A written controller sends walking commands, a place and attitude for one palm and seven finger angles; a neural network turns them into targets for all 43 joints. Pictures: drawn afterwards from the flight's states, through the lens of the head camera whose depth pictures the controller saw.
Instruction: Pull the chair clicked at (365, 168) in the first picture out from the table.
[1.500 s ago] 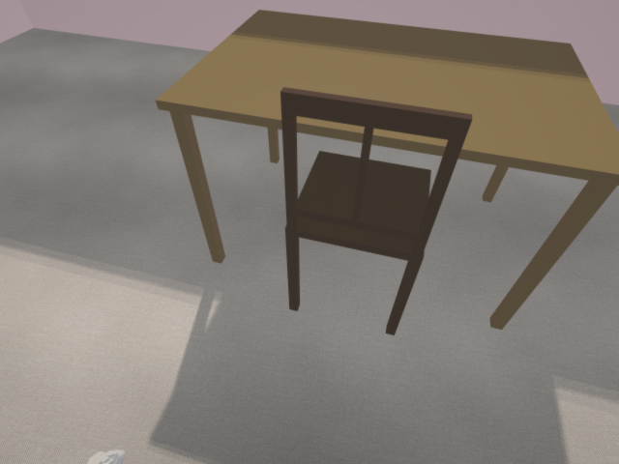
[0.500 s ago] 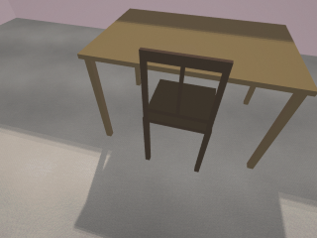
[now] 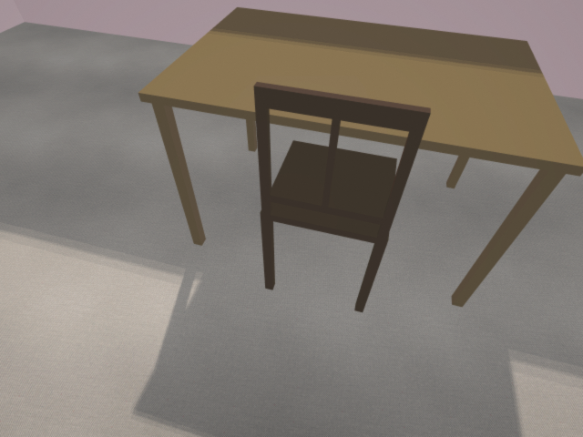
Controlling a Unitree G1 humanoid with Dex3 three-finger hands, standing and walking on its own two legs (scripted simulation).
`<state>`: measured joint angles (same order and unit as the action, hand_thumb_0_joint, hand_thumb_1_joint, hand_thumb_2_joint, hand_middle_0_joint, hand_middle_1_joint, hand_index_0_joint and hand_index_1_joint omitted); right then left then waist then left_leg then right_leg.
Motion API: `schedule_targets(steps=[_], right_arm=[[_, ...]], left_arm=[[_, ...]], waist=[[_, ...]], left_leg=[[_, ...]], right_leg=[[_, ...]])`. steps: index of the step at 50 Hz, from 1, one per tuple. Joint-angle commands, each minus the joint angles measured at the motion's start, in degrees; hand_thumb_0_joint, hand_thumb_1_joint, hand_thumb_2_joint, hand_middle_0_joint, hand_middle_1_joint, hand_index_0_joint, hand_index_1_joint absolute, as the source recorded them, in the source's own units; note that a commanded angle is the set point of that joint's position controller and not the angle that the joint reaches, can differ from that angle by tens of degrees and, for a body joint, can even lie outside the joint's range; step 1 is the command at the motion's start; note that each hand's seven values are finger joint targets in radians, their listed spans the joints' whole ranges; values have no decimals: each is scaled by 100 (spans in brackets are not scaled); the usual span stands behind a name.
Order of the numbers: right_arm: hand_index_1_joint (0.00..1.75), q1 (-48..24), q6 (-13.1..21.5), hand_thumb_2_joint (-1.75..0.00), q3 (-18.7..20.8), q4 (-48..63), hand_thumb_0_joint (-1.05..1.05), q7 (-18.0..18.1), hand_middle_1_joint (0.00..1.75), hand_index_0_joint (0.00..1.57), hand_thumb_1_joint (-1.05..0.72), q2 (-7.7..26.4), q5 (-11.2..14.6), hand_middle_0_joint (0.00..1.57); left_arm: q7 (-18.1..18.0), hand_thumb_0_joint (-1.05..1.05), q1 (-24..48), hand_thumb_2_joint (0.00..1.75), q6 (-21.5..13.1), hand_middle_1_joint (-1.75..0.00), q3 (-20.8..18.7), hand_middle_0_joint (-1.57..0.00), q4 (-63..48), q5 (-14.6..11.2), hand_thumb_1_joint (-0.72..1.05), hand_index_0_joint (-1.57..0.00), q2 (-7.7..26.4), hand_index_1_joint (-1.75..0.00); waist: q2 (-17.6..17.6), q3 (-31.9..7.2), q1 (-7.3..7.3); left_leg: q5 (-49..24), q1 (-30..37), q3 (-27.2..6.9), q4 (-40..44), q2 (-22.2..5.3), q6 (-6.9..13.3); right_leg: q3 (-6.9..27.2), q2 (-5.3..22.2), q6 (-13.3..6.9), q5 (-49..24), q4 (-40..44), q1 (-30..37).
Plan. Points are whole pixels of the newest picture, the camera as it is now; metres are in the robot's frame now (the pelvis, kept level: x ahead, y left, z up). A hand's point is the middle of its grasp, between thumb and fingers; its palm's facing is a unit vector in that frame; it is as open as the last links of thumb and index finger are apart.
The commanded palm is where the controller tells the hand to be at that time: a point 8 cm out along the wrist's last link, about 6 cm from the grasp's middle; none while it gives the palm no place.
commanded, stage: turn to face it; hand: left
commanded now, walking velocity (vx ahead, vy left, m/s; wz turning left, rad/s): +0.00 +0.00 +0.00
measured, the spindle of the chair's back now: (330, 165) +0.77 -0.06 -0.10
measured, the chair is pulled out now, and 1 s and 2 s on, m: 0.00 0.00 0.00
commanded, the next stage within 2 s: take the last steps up to it in 0.56 s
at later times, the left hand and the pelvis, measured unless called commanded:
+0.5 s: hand out of the picture +0.05 +0.20 -0.18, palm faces -0.08 -0.97 -0.23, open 7.4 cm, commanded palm none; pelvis -0.01 +0.00 -0.01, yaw -6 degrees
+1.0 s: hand out of the picture +0.12 +0.16 -0.17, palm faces -0.23 -0.95 -0.20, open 7.4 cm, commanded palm none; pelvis +0.02 -0.02 -0.01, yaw -14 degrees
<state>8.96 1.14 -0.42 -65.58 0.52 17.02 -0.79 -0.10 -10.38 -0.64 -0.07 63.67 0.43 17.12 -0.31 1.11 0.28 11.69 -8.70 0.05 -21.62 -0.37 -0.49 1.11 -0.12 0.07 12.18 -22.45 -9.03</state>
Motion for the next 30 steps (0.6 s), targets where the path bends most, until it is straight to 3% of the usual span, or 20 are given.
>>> schedule_targets(steps=[1, 7, 12, 21, 26, 30], right_arm=[[30, -152, 102, -90, 194, 330, 0, 66, 30, 20, -90, 1003, 25, 20], [30, -81, 119, -90, 230, 357, 0, 91, 30, 20, -90, 994, 16, 20], [30, 170, 42, -90, 205, 427, 0, 127, 30, 20, -90, 535, 10, 20], [30, 306, -37, -90, 329, 707, 0, 142, 30, 20, -90, 425, 7, 20], [30, 442, -53, -90, 403, 812, 0, 136, 30, 20, -90, 316, 8, 20], [30, 552, -71, -90, 431, 864, 0, 133, 30, 20, -90, 166, 6, 20]], left_arm=[[-90, 0, 79, 90, -98, -30, -187, -20, -325, 21, 90, -20, 1030, -30], [-76, 0, 69, 90, -68, -30, -236, -20, -372, 22, 90, -20, 1046, -30], [-92, 0, -180, 90, 62, -30, -214, -20, -412, 20, 90, -20, 626, -30], [-78, 0, -379, 90, 158, -30, -290, -20, -711, 52, 90, -20, 498, -30], [-78, 0, -478, 90, 160, -30, -341, -20, -877, 66, 90, -20, 391, -30], [-89, 0, -511, 90, 153, -30, -378, -20, -949, 78, 90, -20, 359, -30]], waist=[[-5, -141, -19], [46, -199, -14], [3, -231, -5], [69, 125, -22], [63, 0, -18], [-177, -55, 7]], left_leg=[[-686, 80, -538, 375, -611, 177], [-814, 186, -386, 238, -664, 158], [-797, 172, -175, -23, -701, 91], [193, -195, -113, -162, -756, 147], [603, -285, -82, -272, -793, 191], [775, -348, 91, -558, -678, 158]], right_leg=[[573, 640, -134, -641, 418, -97], [680, 598, -179, -1017, 273, -134], [805, 524, -154, -1317, -37, -327], [1032, 350, -199, -652, -314, -908], [1131, 267, -239, -350, -465, -1058], [1369, 343, -324, -225, -376, -1153]])
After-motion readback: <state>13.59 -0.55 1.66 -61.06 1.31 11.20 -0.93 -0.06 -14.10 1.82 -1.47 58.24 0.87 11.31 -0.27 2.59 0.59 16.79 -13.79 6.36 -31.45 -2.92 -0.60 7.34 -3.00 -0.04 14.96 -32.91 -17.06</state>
